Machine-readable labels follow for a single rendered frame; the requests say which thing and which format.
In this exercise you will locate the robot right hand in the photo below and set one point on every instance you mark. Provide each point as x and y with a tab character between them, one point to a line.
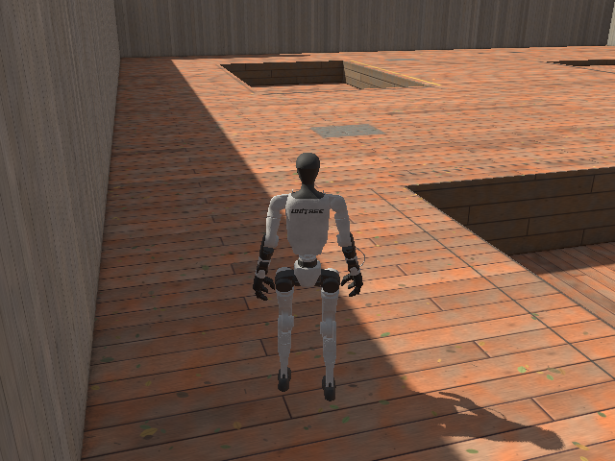
357	283

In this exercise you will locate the left robot upper arm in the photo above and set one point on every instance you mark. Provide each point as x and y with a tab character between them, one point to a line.
273	219

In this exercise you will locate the right robot upper arm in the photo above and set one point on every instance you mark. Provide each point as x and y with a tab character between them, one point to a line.
337	204

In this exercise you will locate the robot right thigh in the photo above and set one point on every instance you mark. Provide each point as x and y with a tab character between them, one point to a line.
330	281

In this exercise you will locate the left robot forearm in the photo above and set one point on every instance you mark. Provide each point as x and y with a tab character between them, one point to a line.
264	259

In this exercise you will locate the robot left hand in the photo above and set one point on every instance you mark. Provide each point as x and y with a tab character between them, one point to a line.
258	287

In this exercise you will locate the right robot forearm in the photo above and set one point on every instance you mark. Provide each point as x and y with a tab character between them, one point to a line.
351	258

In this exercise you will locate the robot head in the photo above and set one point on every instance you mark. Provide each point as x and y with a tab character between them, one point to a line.
307	165

